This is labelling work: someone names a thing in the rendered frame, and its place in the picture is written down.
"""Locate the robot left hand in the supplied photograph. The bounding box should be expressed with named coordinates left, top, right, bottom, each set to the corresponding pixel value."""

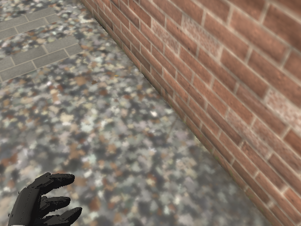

left=8, top=172, right=82, bottom=226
